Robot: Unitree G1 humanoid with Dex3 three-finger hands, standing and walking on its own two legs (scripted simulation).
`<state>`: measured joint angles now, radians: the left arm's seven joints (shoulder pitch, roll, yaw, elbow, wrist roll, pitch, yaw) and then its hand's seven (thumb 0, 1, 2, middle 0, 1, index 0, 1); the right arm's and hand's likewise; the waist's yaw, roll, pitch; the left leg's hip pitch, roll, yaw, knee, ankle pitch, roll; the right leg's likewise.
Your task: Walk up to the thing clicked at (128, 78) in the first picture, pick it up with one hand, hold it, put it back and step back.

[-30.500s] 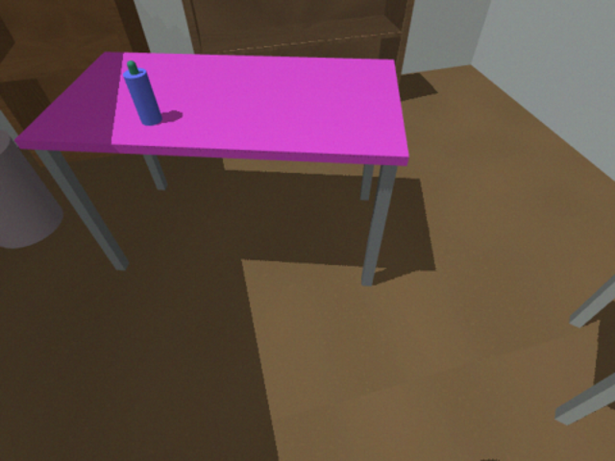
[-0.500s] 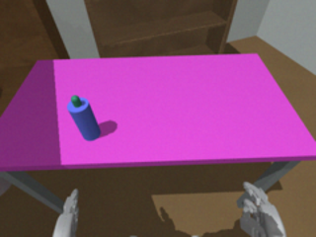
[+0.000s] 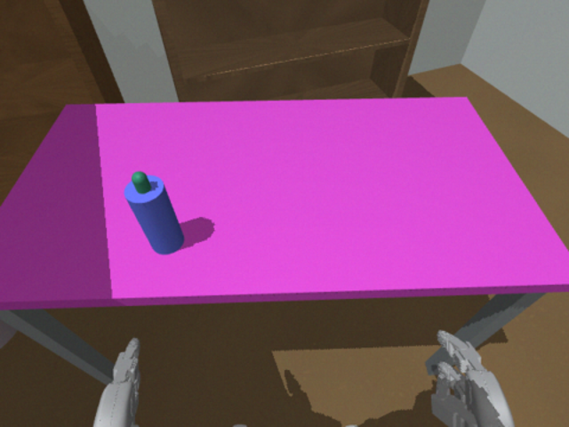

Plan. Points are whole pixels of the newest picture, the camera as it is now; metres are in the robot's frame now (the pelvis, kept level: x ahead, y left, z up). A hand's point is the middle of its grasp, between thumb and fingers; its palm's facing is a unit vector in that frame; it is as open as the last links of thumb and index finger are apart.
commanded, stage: home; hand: left
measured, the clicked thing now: (154, 211) +0.46 +0.23 +0.03
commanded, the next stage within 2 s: stand in 1.04 s
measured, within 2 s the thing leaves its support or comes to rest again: neither
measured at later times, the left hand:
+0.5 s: hand (164, 415) +0.17 +0.18 -0.04, palm faces +0.11 -0.97 -0.23, open 17.6 cm
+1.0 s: hand out of the picture +0.13 +0.22 -0.09, palm faces -0.04 -0.93 -0.37, open 17.5 cm
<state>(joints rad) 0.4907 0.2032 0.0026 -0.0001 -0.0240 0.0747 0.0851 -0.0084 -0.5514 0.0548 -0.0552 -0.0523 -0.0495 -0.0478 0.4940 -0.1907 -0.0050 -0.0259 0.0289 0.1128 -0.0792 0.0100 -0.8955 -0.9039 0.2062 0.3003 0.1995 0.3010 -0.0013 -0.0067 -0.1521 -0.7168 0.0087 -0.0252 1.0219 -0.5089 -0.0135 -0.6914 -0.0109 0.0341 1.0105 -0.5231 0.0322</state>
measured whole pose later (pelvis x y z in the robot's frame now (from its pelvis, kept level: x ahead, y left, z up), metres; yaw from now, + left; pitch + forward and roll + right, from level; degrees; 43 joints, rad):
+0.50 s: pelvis +0.00 +0.00 +0.00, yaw +0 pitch +11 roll +0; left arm 0.49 0.20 0.01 -0.01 -0.02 0.09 0.08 -0.01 -0.56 0.05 -0.05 -0.05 -0.05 -0.05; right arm 0.49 -0.19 -0.01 -0.02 0.03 0.11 -0.08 0.01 -0.90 -0.90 0.21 0.30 0.20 0.30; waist 0.00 -0.01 -0.15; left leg -0.72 0.01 -0.03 1.02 -0.50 -0.01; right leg -0.69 -0.01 0.03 1.01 -0.52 0.03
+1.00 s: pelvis -0.02 +0.00 +0.02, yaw +1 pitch +2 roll +0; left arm 0.27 0.33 0.00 0.52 0.06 0.02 0.03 -0.01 -0.54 0.06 -0.06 -0.05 -0.05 -0.05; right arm 0.22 -0.29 -0.02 0.71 -0.06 0.00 -0.01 0.01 -0.89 -0.90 0.21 0.30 0.20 0.30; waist 0.00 -0.01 0.02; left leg -0.50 0.00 -0.04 0.91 -0.45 -0.01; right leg -0.47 -0.02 0.02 0.91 -0.47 0.02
